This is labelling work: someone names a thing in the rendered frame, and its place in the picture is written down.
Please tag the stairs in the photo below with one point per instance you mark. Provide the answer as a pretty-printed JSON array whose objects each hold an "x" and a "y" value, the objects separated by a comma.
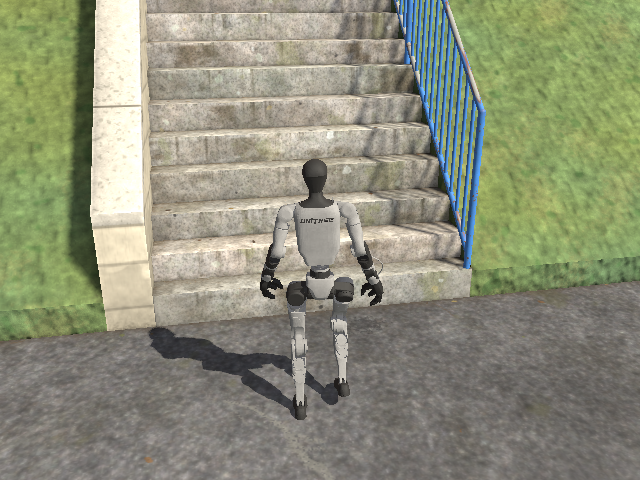
[{"x": 242, "y": 94}]

